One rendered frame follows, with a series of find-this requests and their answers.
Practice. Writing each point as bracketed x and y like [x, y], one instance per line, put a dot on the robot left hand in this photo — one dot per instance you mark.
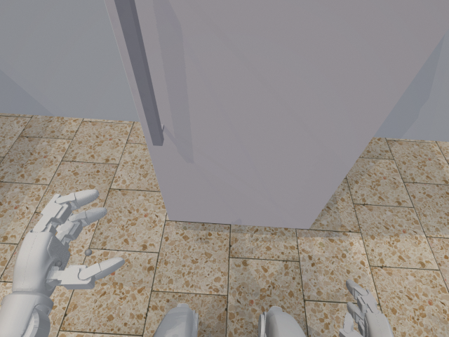
[35, 269]

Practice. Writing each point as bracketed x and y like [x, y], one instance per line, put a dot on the handle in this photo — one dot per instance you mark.
[130, 25]

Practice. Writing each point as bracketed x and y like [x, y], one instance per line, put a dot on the robot right hand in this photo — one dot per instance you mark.
[371, 323]

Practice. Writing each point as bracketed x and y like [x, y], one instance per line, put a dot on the left robot forearm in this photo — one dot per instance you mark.
[25, 314]

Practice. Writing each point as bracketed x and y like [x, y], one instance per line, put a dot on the robot left thigh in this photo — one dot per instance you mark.
[178, 322]

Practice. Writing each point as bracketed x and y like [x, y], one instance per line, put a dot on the robot thigh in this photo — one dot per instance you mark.
[178, 322]
[276, 323]

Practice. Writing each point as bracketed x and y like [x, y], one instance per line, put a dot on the fridge door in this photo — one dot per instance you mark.
[267, 104]

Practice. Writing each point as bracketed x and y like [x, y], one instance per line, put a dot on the robot right thigh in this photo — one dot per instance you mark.
[276, 323]

